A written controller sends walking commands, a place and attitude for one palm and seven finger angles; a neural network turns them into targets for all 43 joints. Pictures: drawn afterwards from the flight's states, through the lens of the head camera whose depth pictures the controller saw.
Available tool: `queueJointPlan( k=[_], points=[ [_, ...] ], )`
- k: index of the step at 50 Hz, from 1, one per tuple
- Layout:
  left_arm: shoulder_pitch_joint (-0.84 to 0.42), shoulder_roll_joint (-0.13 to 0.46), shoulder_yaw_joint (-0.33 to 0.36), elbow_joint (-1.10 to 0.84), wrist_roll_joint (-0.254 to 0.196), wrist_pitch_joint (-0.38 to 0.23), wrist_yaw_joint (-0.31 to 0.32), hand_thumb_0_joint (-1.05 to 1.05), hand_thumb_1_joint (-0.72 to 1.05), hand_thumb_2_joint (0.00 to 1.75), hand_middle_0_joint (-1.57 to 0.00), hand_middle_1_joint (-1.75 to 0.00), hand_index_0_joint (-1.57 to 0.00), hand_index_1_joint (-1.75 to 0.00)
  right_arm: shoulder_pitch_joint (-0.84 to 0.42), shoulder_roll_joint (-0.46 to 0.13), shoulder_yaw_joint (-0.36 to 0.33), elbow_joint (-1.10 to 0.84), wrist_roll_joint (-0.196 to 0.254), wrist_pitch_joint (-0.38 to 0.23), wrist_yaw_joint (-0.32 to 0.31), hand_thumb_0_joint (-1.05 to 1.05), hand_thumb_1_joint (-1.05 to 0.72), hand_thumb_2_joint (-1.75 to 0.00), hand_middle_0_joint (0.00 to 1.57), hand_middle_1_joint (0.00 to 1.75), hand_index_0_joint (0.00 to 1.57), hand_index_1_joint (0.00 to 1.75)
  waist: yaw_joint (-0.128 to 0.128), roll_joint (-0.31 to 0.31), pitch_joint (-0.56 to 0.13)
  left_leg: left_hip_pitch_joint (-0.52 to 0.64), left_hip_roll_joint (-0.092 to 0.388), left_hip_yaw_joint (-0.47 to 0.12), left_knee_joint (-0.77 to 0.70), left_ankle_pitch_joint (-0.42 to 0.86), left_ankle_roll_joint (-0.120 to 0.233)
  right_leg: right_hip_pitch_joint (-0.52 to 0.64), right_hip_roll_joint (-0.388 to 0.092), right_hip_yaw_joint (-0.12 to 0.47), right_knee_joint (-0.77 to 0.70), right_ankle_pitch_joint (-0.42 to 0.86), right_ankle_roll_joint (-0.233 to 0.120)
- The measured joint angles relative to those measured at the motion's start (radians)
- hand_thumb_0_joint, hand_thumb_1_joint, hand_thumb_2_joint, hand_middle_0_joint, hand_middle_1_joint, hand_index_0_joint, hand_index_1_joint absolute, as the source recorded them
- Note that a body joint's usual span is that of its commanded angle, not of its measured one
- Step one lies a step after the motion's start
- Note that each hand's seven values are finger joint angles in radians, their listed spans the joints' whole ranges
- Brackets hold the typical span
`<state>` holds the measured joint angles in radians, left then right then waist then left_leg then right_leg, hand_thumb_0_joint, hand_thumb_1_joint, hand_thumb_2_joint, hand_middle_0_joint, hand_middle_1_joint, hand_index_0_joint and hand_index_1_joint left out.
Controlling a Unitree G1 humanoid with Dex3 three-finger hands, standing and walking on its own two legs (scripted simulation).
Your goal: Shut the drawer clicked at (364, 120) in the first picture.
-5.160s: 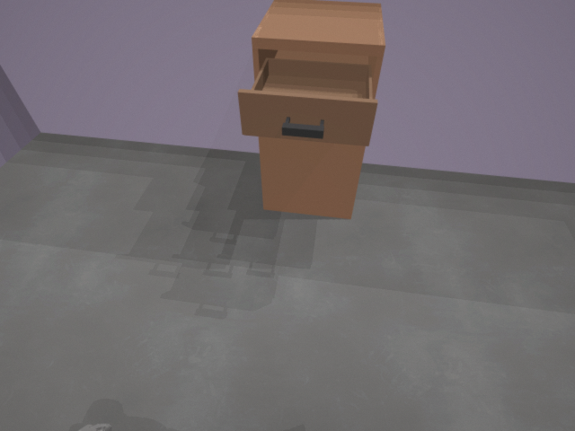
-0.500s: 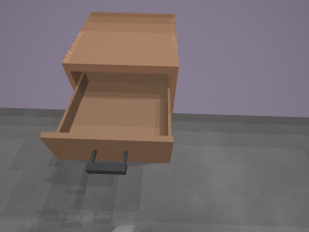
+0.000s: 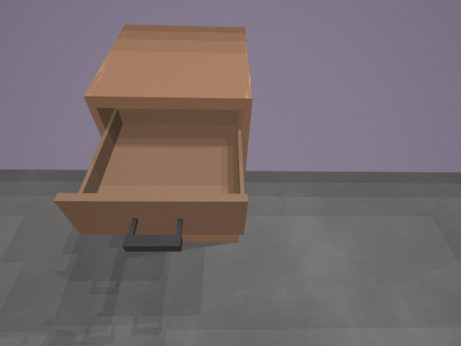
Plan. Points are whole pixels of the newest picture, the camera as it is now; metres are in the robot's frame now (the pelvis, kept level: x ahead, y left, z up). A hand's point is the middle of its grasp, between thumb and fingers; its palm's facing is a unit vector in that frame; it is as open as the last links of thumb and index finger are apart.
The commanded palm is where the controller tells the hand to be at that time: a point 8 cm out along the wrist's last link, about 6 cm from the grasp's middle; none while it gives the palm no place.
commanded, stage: come to a stop and stand still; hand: left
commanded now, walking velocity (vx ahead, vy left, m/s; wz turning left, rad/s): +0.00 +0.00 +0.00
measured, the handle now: (155, 233) +0.34 +0.18 -0.06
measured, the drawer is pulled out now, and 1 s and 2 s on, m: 0.30 0.30 0.30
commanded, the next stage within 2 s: look again from close up in 1.22 s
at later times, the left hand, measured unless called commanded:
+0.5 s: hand out of the picture -0.03 +0.08 -0.18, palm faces +0.12 -0.98 -0.14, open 7.3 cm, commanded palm none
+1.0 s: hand out of the picture -0.01 +0.14 -0.18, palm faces +0.09 -0.98 -0.19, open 7.3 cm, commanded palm none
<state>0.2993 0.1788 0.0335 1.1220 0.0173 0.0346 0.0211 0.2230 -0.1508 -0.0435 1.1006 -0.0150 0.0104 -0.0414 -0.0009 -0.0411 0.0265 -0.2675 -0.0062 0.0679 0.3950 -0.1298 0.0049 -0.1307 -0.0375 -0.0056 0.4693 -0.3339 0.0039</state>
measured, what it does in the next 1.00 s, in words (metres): stands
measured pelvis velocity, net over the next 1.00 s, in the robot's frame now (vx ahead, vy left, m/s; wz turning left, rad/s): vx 0.03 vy -0.02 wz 0.02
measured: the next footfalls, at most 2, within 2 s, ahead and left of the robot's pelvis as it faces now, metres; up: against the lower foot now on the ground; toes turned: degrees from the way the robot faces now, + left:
none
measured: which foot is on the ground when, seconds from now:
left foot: down 0.00-1.00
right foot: down 0.00-1.00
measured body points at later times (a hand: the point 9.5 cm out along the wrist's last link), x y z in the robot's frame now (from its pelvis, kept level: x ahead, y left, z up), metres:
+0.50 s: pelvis +0.02 -0.05 +0.00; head +0.03 -0.06 +0.45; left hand -0.03 +0.13 -0.16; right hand -0.02 -0.25 -0.17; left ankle +0.05 +0.12 -0.74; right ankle -0.06 -0.11 -0.74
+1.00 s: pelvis +0.03 -0.02 +0.00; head +0.04 -0.02 +0.45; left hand -0.01 +0.20 -0.16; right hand +0.06 -0.25 -0.16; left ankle +0.05 +0.12 -0.74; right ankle -0.06 -0.11 -0.74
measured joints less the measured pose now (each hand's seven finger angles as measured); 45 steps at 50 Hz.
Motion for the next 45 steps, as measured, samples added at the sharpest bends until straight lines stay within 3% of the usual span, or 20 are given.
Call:
queueJointPlan(
  k=[5,10,18,27,34,45],
  points=[
    [0.003,-0.048,-0.024,0.024,-0.007,-0.032,0.007,0.0,0.91,0.9,-0.2,-0.3,-0.2,-0.3,0.068,-0.019,0.007,0.059,0.003,0.017,0.006,0.0,-0.91,-0.9,0.19,0.3,0.19,0.3,-0.017,0.071,-0.008,0.021,0.042,-0.041,0.005,-0.002,-0.025,0.051,0.05,-0.035,-0.046,0.013,-0.037],
    [0.01,-0.077,-0.034,0.032,-0.015,-0.039,0.012,0.0,0.91,0.9,-0.2,-0.3,-0.2,-0.3,0.118,0.006,0.024,0.092,0.002,0.014,0.008,0.0,-0.91,-0.9,0.19,0.3,0.19,0.3,-0.028,0.073,-0.008,0.039,0.07,-0.062,0.006,-0.002,-0.057,0.084,0.081,-0.05,-0.071,0.018,-0.062],
    [0.026,-0.108,-0.03,0.03,-0.018,-0.039,0.017,0.0,0.91,0.9,-0.2,-0.3,-0.2,-0.3,0.144,0.048,0.033,0.102,0.003,0.012,-0.002,0.0,-0.91,-0.9,0.19,0.3,0.19,0.3,-0.021,0.062,0.01,0.033,0.094,-0.083,0.035,-0.027,-0.072,0.1,0.11,-0.065,-0.081,0.009,-0.087],
    [0.058,-0.118,-0.022,0.039,-0.016,-0.043,0.027,0.0,0.91,0.9,-0.2,-0.3,-0.2,-0.3,0.089,0.056,0.034,0.081,0.009,0.001,-0.018,0.0,-0.91,-0.9,0.19,0.3,0.19,0.3,0.005,0.046,0.023,0.036,0.095,-0.08,0.063,-0.06,-0.07,0.114,0.11,-0.062,-0.076,-0.011,-0.085],
    [0.078,-0.103,-0.021,0.046,-0.012,-0.038,0.029,0.0,0.91,0.9,-0.2,-0.3,-0.2,-0.3,0.039,0.023,0.03,0.065,0.009,0.001,-0.027,0.02,-0.93,-0.9,0.19,0.3,0.19,0.3,0.021,0.034,0.017,0.055,0.08,-0.069,0.073,-0.082,-0.073,0.133,0.092,-0.055,-0.07,-0.028,-0.071],
    [0.054,-0.056,-0.023,0.037,-0.011,-0.035,0.022,0.0,0.91,0.9,-0.2,-0.3,-0.2,-0.3,0.001,0.002,0.036,0.035,0.008,-0.01,-0.019,0.01,-0.93,-0.9,0.19,0.3,0.19,0.3,0.024,0.019,0.017,0.073,0.051,-0.046,0.042,-0.072,-0.048,0.14,0.059,-0.039,-0.086,-0.021,-0.046]
  ],
)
